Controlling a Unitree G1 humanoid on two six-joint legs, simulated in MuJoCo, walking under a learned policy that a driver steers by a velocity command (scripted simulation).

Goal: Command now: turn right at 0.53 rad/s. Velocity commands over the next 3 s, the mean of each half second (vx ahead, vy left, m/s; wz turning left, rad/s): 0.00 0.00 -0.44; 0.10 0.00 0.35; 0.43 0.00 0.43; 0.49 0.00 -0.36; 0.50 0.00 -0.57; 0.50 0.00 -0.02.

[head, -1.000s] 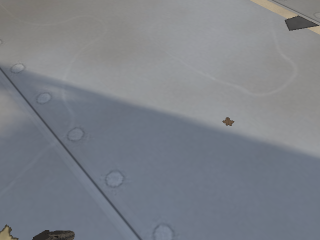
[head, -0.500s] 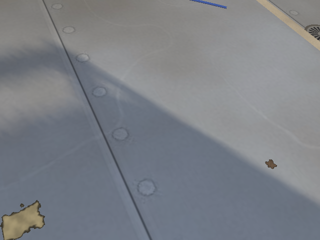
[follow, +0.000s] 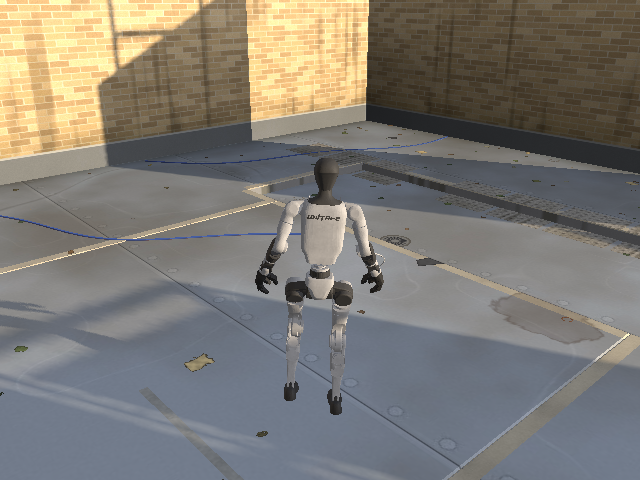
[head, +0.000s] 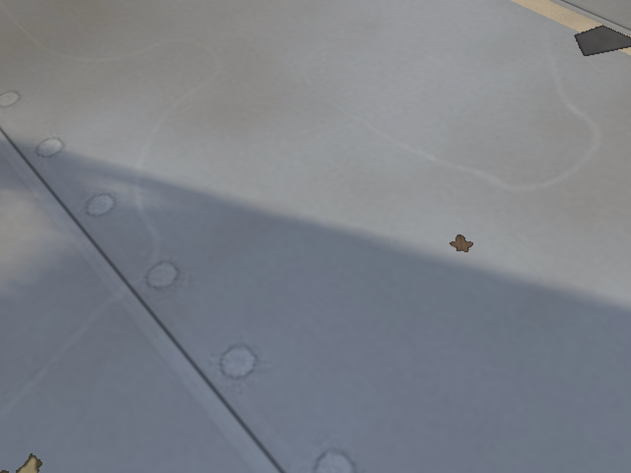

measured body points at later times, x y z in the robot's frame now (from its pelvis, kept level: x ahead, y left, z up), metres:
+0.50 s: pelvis +0.02 +0.04 +0.00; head +0.05 +0.05 +0.45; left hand +0.25 +0.27 -0.10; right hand +0.09 -0.26 -0.09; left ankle +0.05 +0.15 -0.74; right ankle -0.05 -0.09 -0.69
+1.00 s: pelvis +0.04 +0.04 +0.00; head +0.06 +0.05 +0.45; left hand +0.10 +0.34 -0.11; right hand +0.22 -0.22 -0.09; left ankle +0.07 +0.17 -0.72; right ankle -0.04 -0.10 -0.74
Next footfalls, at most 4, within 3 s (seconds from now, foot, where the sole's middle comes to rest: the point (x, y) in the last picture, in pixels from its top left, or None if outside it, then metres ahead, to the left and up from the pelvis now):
0.36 left None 0.09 0.13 -0.78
0.66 right None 0.00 -0.10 -0.78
1.06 left None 0.12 0.17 -0.78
1.56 right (332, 448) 0.50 0.06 -0.78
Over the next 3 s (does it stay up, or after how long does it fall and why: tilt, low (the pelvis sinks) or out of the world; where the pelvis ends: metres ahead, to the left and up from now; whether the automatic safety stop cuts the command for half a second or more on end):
stays up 1.07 0.05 -0.01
